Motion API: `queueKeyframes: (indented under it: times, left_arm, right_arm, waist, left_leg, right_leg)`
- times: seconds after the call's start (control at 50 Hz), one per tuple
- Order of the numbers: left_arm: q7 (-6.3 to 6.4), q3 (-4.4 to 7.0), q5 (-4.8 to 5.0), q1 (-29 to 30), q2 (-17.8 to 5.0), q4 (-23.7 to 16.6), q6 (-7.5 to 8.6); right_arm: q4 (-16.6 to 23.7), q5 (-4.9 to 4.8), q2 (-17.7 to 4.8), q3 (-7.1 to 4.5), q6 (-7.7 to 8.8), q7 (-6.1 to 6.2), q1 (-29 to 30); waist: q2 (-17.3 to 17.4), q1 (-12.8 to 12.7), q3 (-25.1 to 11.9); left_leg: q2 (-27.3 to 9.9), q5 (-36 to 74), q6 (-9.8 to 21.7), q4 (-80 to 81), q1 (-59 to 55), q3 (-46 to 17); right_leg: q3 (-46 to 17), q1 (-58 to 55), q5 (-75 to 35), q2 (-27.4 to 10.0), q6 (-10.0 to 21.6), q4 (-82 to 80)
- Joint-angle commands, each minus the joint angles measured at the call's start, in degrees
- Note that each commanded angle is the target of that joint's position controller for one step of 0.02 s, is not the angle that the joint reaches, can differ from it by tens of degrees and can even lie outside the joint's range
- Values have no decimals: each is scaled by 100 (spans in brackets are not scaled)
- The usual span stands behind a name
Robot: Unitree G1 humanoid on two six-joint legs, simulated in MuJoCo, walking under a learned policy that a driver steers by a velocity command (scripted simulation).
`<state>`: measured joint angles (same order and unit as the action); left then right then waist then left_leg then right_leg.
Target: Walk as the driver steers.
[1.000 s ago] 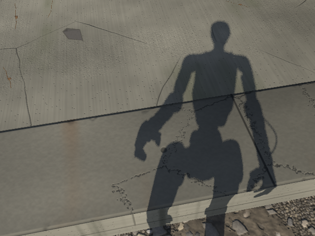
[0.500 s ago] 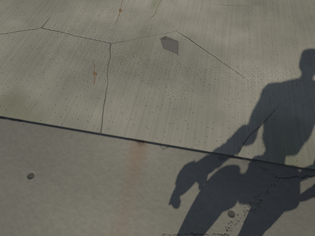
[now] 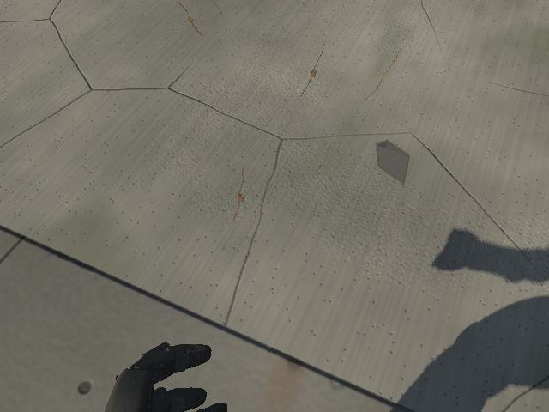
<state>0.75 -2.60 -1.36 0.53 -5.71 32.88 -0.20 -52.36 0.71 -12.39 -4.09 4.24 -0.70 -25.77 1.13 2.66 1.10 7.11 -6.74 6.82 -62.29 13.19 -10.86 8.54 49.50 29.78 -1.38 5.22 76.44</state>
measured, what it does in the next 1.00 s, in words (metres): climbs: left foot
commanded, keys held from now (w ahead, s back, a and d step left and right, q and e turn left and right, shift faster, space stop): w+q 0.28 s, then q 0.10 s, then no key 0.12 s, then e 0.50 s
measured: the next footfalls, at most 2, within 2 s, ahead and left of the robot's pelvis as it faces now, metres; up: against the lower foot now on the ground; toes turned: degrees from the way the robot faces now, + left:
left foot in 0.44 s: +0.41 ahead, +0.10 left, +0.00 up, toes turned +16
right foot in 1.06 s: +0.44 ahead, -0.08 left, +0.00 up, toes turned +0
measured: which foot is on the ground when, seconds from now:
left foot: up 0.00-0.42, down 0.44-1.00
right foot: down 0.00-0.44, up 0.46-1.00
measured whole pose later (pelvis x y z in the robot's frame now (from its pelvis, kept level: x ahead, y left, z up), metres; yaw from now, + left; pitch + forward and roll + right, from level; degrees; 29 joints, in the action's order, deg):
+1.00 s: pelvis +0.39 +0.02 +0.13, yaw +6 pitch +1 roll +1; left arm 0.4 3.3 -1.2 -13.3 -12.6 42.3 -3.6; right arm -44.0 1.9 -12.6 -2.6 1.2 2.2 -15.3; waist -0.5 0.6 0.6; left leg 1.1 -14.7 4.5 -25.1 11.5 11.8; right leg 3.0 21.7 24.0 -2.2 0.0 44.2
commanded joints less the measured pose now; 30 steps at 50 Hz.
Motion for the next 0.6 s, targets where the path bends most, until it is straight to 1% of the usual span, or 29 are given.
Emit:
queueKeyframes:
  times: [0.02, 0.04, 0.06, 0.08, 0.1, 0.12, 0.14, 0.16, 0.18, 0.2, 0.22, 0.24, 0.26, 0.28, 0.3, 0.32, 0.34, 0.38, 0.4, 0.42, 0.44, 0.46, 0.48, 0.5, 0.52, 0.54, 0.56, 0.58, 0.6]
  left_arm:
    - [116, 545, 123, -898, -826, 470, 73]
    - [130, 488, -34, -1048, -474, 775, 179]
    - [130, 416, -156, -1231, -123, 1108, 296]
    - [64, 401, -218, -1330, -34, 1350, 411]
    - [-17, 409, -217, -1453, -55, 1538, 502]
    - [-111, 479, -198, -1450, -275, 1669, 606]
    - [-158, 493, -139, -1320, -284, 1697, 656]
    - [-176, 560, -100, -1193, -608, 1593, 667]
    - [-129, 599, -30, -1103, -751, 1530, 697]
    - [-75, 582, 5, -1212, -797, 1502, 731]
    - [-22, 613, 32, -1456, -979, 1505, 780]
    - [16, 662, 68, -1629, -1105, 1536, 774]
    - [64, 707, 52, -1797, -1210, 1494, 759]
    - [98, 732, 23, -2047, -1283, 1477, 722]
    - [114, 747, 42, -2176, -1311, 1485, 689]
    - [131, 757, 59, -2292, -1383, 1477, 644]
    - [137, 790, 79, -2438, -1491, 1488, 571]
    - [177, 856, 106, -2550, -1727, 1435, 417]
    - [179, 870, 153, -2501, -1752, 1391, 365]
    - [171, 871, 213, -2345, -1744, 1282, 342]
    - [167, 866, 266, -2146, -1680, 1158, 359]
    - [149, 738, 134, -2360, -948, 921, 316]
    - [140, 671, 348, -2805, -1077, 656, 218]
    - [133, 700, 185, -2341, -1291, 725, 208]
    - [109, 641, 209, -2025, -1189, 697, 250]
    - [101, 619, 139, -1948, -1183, 791, 266]
    - [73, 615, 54, -1996, -1173, 838, 185]
    - [49, 612, 4, -2215, -1149, 981, 64]
    - [19, 598, 10, -2374, -1083, 1077, -20]
  right_arm:
    - [1318, 288, -16, -22, 190, -155, 893]
    - [1427, 264, 243, 58, 88, -71, 1062]
    - [1562, 210, 412, 155, -34, -20, 1091]
    - [1656, 125, 545, 219, -142, 40, 1035]
    - [1736, 57, 567, 242, -220, 95, 1070]
    - [1812, 37, 518, 250, -251, 136, 1080]
    - [1898, 75, 369, 243, -263, 154, 1184]
    - [1964, 62, -11, 161, -289, 127, 1360]
    - [2087, 115, -197, 109, -310, 44, 1706]
    - [1927, 82, -345, 25, -306, -27, 1786]
    - [1996, 57, -316, 33, -300, -109, 1942]
    - [1958, 41, -203, 62, -275, -178, 2089]
    - [1938, 44, -132, 89, -248, -257, 2307]
    - [1934, 15, -53, 110, -235, -320, 2568]
    - [1932, 54, 90, 151, -252, -373, 2743]
    - [1917, 60, 110, 147, -248, -392, 2754]
    - [1891, 77, 56, 114, -262, -384, 2685]
    - [1772, 122, -197, 9, -293, -333, 2229]
    - [1620, 162, -351, -69, -265, -287, 1760]
    - [1392, 217, -477, -152, -195, -217, 1115]
    - [1238, 297, -646, -221, -150, -122, 663]
    - [1329, 302, -1006, -260, -91, -70, 859]
    - [1537, 200, -1345, -322, -105, -45, 674]
    - [1625, 41, -1016, -274, -206, 80, 670]
    - [1603, -14, -626, -129, -197, 124, 1112]
    - [1522, 4, -294, 9, -144, 129, 1311]
    - [1457, -16, -125, 101, -83, 164, 1339]
    - [1363, -7, -11, 186, -35, 183, 1322]
    - [1286, 38, -70, 211, 22, 180, 1250]
  waist:
    - [-451, -407, -389]
    - [203, -251, 130]
    - [354, -63, 260]
    - [-51, 57, 231]
    - [-200, 140, 253]
    - [-272, 302, 327]
    - [-240, 456, 407]
    - [-199, 414, 508]
    - [-409, 326, 482]
    - [-366, 124, 135]
    - [-538, 61, 85]
    - [-472, -65, -6]
    - [-327, -253, -57]
    - [-298, -460, -81]
    - [-425, -567, 24]
    - [-571, -579, -2]
    - [-732, -559, -76]
    - [-977, -327, -312]
    - [-1049, -132, -447]
    - [-916, 199, -640]
    - [-675, 507, -842]
    - [220, -30, -1184]
    - [599, 19, -2532]
    - [-301, 157, -2456]
    - [-153, 39, -1709]
    - [-413, -157, -1213]
    - [-342, -301, -956]
    - [-245, -407, -811]
    - [-145, -471, -795]
  left_leg:
    - [-298, -261, 25, -4223, 3500, 325]
    - [-463, -298, 124, -4240, 3658, 345]
    - [-516, -429, 166, -4187, 3612, 300]
    - [-423, -736, 212, -4822, 3878, 276]
    - [-427, -948, 242, -4775, 4178, 156]
    - [-541, -873, 223, -4284, 4336, 103]
    - [-607, -515, 187, -3596, 4085, 90]
    - [-562, -141, 60, -2339, 3662, 419]
    - [-616, 231, -88, -1254, 3114, 615]
    - [-551, 722, -139, -932, 2861, 913]
    - [-694, 875, -166, -302, 2764, 1104]
    - [-715, 887, -165, 307, 2758, 1251]
    - [-705, 821, -141, 1011, 2625, 1423]
    - [-642, 701, -119, 1515, 2572, 1602]
    - [-576, 645, -101, 2043, 2467, 1765]
    - [-429, 553, -69, 2453, 2195, 1927]
    - [-252, 413, -48, 2700, 1938, 2075]
    - [-36, 90, 97, 3012, 1431, 2112]
    - [5, 20, 197, 3222, 834, 1956]
    - [3, 497, 289, 3914, 20, 1732]
    - [-360, 1159, 362, 4205, -1072, 1258]
    - [-1806, 4689, 526, 2939, -2455, -42]
    - [-3255, 6288, 1954, 2980, -3727, -2200]
    - [-2935, 5505, 1734, 3526, -3015, -1622]
    - [-2646, 4778, 1531, 3909, -2214, -1042]
    - [-2337, 4335, 1183, 4164, -1581, -690]
    - [-2162, 4285, 940, 4360, -1047, -337]
    - [-2019, 4276, 683, 4525, -533, 6]
    - [-1943, 4456, 557, 4598, -306, 218]
  right_leg:
    - [-5627, -2909, 2210, -1789, 1150, -5032]
    - [-4614, -2295, 1683, -1753, 849, -4911]
    - [-3787, -1951, 811, -1587, 585, -4792]
    - [-3320, -1982, 210, -1597, 492, -4913]
    - [-2822, -2123, -220, -1548, 305, -5015]
    - [-2166, -2252, -566, -1377, 122, -5273]
    - [-1658, -1992, -1065, -1286, -83, -5529]
    - [-1023, -1879, -1396, -1105, -64, -6014]
    - [-510, -1853, -1856, -1029, -3, -6308]
    - [-139, -2404, -2627, -904, 80, -6397]
    - [-40, -2852, -3326, -961, 125, -6428]
    - [159, -3483, -3712, -877, 130, -6467]
    - [303, -4011, -3756, -833, 131, -6558]
    - [348, -4532, -3772, -877, 124, -6649]
    - [470, -4944, -4552, -895, 72, -6535]
    - [591, -5252, -5617, -933, -11, -6300]
    - [635, -5528, -6533, -997, -76, -5982]
    - [626, -5915, -7798, -1204, -145, -5160]
    - [595, -5707, -7830, -1262, -117, -4506]
    - [623, -5333, -7153, -1179, -155, -3609]
    - [593, -4352, -5543, -988, -276, -2421]
    - [373, -2678, 334, -431, -371, -913]
    - [-454, -1545, 1007, 119, -592, 776]
    - [-1005, -1526, -42, -132, -625, 736]
    - [-1030, -1507, -465, -244, -630, 361]
    - [-1092, -1683, -619, -382, -647, -168]
    - [-1168, -2056, -735, -425, -677, -592]
    - [-1200, -2555, -847, -414, -706, -956]
    - [-1180, -2832, -923, -309, -722, -1164]
Velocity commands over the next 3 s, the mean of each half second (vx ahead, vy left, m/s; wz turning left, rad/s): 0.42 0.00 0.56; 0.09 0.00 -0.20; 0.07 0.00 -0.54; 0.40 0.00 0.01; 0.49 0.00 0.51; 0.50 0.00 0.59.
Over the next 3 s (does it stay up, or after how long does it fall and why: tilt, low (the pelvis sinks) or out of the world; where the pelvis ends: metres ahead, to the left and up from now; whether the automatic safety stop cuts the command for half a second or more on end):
stays up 1.16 -0.03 0.12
